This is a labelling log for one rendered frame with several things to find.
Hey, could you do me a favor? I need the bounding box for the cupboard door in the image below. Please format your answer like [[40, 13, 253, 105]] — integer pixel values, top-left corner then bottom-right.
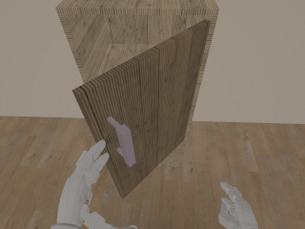
[[72, 19, 211, 199]]

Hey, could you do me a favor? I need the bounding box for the robot left hand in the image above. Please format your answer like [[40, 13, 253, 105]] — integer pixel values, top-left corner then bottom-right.
[[56, 139, 120, 229]]

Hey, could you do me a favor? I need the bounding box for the handle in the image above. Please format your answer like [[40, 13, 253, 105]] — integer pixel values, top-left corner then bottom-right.
[[107, 116, 136, 168]]

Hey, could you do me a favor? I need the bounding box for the robot right hand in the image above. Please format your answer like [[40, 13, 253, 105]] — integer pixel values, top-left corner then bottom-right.
[[218, 181, 258, 229]]

